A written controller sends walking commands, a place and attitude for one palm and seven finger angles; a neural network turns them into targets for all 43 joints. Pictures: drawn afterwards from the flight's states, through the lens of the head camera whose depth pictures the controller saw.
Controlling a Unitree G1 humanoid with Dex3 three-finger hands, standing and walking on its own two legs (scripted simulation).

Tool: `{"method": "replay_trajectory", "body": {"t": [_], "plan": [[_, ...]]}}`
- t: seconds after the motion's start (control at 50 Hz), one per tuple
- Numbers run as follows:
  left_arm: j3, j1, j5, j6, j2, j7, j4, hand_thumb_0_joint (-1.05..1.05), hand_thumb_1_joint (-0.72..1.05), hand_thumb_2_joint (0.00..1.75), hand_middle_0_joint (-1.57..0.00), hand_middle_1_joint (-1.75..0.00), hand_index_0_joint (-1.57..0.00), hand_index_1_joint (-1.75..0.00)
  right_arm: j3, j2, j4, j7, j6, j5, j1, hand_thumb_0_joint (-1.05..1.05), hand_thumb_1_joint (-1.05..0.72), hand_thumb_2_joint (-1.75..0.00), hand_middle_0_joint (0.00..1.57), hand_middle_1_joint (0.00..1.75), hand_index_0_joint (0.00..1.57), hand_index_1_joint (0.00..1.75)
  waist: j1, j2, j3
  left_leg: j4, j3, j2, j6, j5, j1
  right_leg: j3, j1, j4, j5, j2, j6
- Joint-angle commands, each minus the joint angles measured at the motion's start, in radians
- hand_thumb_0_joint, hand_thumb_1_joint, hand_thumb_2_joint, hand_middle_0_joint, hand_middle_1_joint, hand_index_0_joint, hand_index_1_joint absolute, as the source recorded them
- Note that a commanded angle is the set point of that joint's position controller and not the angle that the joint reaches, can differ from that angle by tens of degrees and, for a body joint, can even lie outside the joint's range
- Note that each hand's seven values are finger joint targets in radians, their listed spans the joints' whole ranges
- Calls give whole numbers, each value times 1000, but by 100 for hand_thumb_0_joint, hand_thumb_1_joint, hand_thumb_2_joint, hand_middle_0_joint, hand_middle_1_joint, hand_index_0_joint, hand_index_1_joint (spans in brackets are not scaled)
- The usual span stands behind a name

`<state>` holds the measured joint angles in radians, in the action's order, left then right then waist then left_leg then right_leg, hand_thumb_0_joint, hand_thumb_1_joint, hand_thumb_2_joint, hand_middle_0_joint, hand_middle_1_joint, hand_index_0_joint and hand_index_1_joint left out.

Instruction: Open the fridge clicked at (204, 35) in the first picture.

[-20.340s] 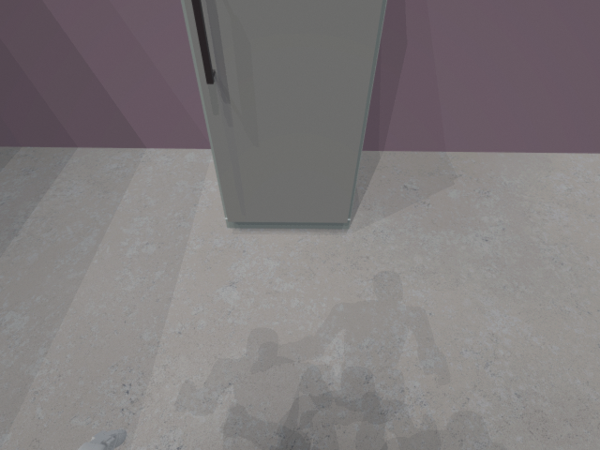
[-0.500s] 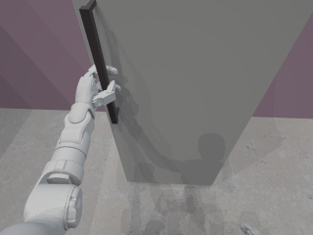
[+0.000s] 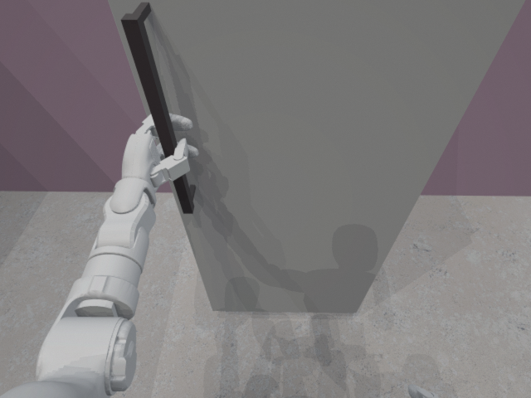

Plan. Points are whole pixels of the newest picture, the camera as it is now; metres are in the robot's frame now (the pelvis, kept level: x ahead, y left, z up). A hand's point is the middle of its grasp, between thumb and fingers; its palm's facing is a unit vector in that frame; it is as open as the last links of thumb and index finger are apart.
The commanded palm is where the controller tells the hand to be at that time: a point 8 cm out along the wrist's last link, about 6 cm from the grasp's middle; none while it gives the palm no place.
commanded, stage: grip the handle and tug to test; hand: left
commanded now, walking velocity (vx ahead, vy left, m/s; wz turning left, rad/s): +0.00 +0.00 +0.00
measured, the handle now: (170, 130) +0.48 +0.17 +0.16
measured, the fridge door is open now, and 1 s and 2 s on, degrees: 0 11 44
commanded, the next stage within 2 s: pull the door a little, standing still in 0.20 s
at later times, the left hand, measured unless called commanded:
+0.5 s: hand (180, 163) +0.42 +0.14 +0.14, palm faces -0.01 -1.00 +0.00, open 5.4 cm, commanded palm +0.37 +0.19 +0.14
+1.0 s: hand (178, 207) +0.34 +0.13 +0.14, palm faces -0.04 -0.98 -0.17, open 6.3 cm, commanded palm +0.31 +0.19 +0.14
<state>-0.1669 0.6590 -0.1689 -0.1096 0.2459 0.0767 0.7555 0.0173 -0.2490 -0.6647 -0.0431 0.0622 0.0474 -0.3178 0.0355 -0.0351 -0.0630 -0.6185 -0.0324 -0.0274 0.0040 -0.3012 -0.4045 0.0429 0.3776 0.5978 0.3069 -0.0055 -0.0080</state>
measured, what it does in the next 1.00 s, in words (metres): shifts its weight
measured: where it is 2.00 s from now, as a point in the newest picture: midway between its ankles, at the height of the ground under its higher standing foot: outside the picture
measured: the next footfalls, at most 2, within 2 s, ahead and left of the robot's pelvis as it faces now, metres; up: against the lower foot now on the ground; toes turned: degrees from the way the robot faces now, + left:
right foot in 1.90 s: -0.02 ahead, -0.30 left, +0.00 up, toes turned +19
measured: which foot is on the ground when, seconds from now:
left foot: down 0.00-1.00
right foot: down 0.00-1.00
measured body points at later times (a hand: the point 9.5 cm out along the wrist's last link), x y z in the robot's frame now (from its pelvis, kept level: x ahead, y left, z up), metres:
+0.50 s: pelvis +0.04 +0.00 +0.01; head +0.05 -0.01 +0.46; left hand +0.42 +0.20 +0.15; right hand +0.19 -0.24 -0.09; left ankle +0.01 +0.12 -0.73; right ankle +0.00 -0.12 -0.73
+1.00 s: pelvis +0.08 +0.00 +0.01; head +0.08 -0.02 +0.46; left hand +0.33 +0.18 +0.15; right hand +0.23 -0.25 -0.07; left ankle +0.01 +0.12 -0.72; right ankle +0.00 -0.11 -0.72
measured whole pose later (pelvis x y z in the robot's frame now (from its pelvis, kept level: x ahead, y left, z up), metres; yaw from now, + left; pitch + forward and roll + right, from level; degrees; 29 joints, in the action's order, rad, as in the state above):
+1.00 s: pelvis +0.08 +0.00 +0.01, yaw -5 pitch +4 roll +0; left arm -0.06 -0.28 -0.12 0.07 0.23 0.03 -0.36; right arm 0.02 -0.24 -0.53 -0.05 -0.02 0.02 -0.23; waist -0.01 -0.04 -0.09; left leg -0.53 -0.07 -0.03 0.01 -0.31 -0.20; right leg 0.04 0.17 0.46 0.32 -0.01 0.00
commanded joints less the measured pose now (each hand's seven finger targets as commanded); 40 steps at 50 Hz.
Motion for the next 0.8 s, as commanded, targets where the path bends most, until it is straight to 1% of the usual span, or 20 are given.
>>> {"method": "replay_trajectory", "body": {"t": [0.0, 0.04, 0.06, 0.08, 0.16, 0.2, 0.24, 0.28, 0.3, 0.34, 0.36, 0.42, 0.5, 0.58, 0.6, 0.62, 0.64, 0.68, 0.76, 0.78], "plan": [[-7, 304, -21, -74, 92, 35, -320, 0, 90, 90, -45, -140, -45, -140, -47, -131, 146, 0, 45, 4, 46, 0, -90, -90, 20, 30, 20, 30, -20, 56, -324, 58, 25, 23, 28, 287, 197, 4, -125, -61, -359, 34, -18], [-7, 260, -23, -62, 95, 37, -355, 0, 90, 90, -45, -140, -45, -140, -47, -134, 158, 0, 43, 4, 54, 0, -90, -90, 20, 30, 20, 30, -25, 66, -314, 62, 17, 23, 31, 295, 190, 3, -149, -65, -374, 32, -17], [-8, 261, -21, -60, 98, 37, -401, 0, 90, 90, -45, -140, -45, -140, -48, -130, 161, 1, 44, 5, 61, 0, -90, -90, 20, 30, 20, 30, -27, 40, -326, 63, 14, 21, 31, 318, 203, 1, -152, -61, -400, 31, -17], [-10, 223, -23, -52, 90, 38, -430, 0, 90, 90, -45, -140, -45, -140, -49, -126, 167, 2, 46, 4, 67, 0, -90, -90, 20, 30, 20, 30, -38, 36, -331, 62, 11, 21, 29, 342, 211, 1, -163, -57, -422, 32, -17], [-7, 109, -22, -14, 78, 36, -547, 0, 90, 90, -45, -140, -45, -140, -52, -119, 187, 8, 44, 5, 80, 0, -90, -90, 20, 30, 20, 30, -55, 4, -345, 59, 3, 16, 27, 457, 242, 3, -197, -50, -508, 28, -17], [-22, 81, -23, 12, 91, 34, -580, 0, 90, 90, -45, -140, -45, -140, -53, -121, 185, 8, 39, 4, 80, 0, -90, -90, 20, 30, 20, 30, -52, 32, -329, 58, -1, 12, 26, 488, 246, 4, -203, -54, -543, 29, -14], [-35, 17, -21, 38, 101, 30, -602, 0, 90, 90, -45, -140, -45, -140, -54, -124, 194, 6, 31, 3, 82, 0, -90, -90, 20, 30, 20, 30, -59, 57, -330, 59, -5, 14, 28, 518, 241, 5, -236, -55, -578, 26, -13], [2, 29, -19, 58, 63, 32, -680, 0, 90, 90, -45, -140, -45, -140, -54, -113, 203, 8, 29, 4, 96, 0, -90, -90, 20, 30, 20, 30, -51, 14, -337, 59, -5, 9, 25, 567, 279, 4, -221, -55, -594, 25, -11], [-60, 57, -14, 72, 136, 22, -653, 0, 90, 90, -45, -140, -45, -140, -55, -122, 188, 1, 22, 2, 86, 0, -90, -90, 20, 30, 20, 30, -45, 36, -325, 57, -2, 8, 25, 564, 276, 2, -215, -60, -601, 26, -10], [-50, 153, -5, 98, 144, 14, -618, 0, 90, 90, -45, -140, -45, -140, -49, -126, 176, -11, 3, -1, 77, 0, -90, -90, 20, 30, 20, 30, -19, 31, -284, 60, 3, 12, 25, 547, 268, 3, -199, -70, -588, 26, -10], [-46, 135, -5, 107, 129, 14, -634, 0, 90, 90, -45, -140, -45, -140, -50, -118, 183, -10, 3, 0, 88, 0, -90, -90, 20, 30, 20, 30, -27, 24, -290, 62, 3, 10, 25, 563, 276, 2, -200, -71, -592, 26, -10], [-42, 30, -17, 128, 96, 21, -672, 0, 90, 90, -45, -140, -45, -140, -49, -109, 195, -9, -1, -3, 95, 0, -90, -90, 20, 30, 20, 30, -49, 15, -351, 56, 3, 9, 19, 656, 310, 7, -236, -61, -650, 21, -11], [-36, -86, -27, 134, 81, 29, -733, 0, 90, 90, -45, -140, -45, -140, -45, -104, 219, -2, -6, -6, 117, 0, -90, -90, 20, 30, 20, 30, -68, 38, -356, 65, 2, 8, 18, 673, 317, 10, -269, -62, -676, 18, -10], [-41, -208, -27, 130, 90, 32, -844, 0, 90, 90, -45, -140, -45, -140, -41, -98, 249, 6, -12, -7, 144, 0, -90, -90, 20, 30, 20, 30, -87, 29, -361, 78, -3, 5, 19, 697, 323, 8, -315, -62, -707, 12, -12], [-34, -250, -29, 136, 82, 35, -860, 0, 90, 90, -45, -140, -45, -140, -39, -96, 255, 7, -14, -5, 152, 0, -90, -90, 20, 30, 20, 30, -87, 27, -341, 79, -6, 3, 20, 705, 323, 6, -313, -66, -720, 12, -11], [-38, -283, -35, 138, 81, 39, -897, 0, 90, 90, -45, -140, -45, -140, -39, -95, 263, 9, -15, -7, 154, 0, -90, -90, 20, 30, 20, 30, -90, 41, -353, 82, -8, 3, 21, 707, 326, 5, -329, -66, -744, 11, -9], [-46, -343, -36, 143, 89, 40, -904, 0, 90, 90, -45, -140, -45, -140, -38, -97, 269, 10, -18, -7, 159, 0, -90, -90, 20, 30, 20, 30, -100, 44, -345, 84, -8, 0, 20, 712, 313, 8, -344, -66, -740, 10, -12], [-37, -425, -49, 156, 70, 46, -977, 0, 90, 90, -45, -140, -45, -140, -34, -90, 285, 14, -20, -5, 175, 0, -90, -90, 20, 30, 20, 30, -101, 48, -320, 96, -14, 2, 22, 680, 304, 7, -350, -74, -749, 8, -9], [-34, -645, -54, 180, 65, 45, -1138, 0, 90, 90, -45, -140, -45, -140, -30, -81, 315, 21, -28, -3, 201, 0, -90, -90, 20, 30, 20, 30, -112, 16, -277, 113, -14, -6, 17, 671, 291, 15, -352, -79, -717, 6, -13], [-35, -700, -55, 190, 63, 45, -1186, 0, 90, 90, -45, -140, -45, -140, -29, -80, 321, 23, -30, -3, 205, 0, -90, -90, 20, 30, 20, 30, -116, -9, -270, 113, -17, -7, 17, 680, 297, 13, -348, -81, -721, 6, -13]]}}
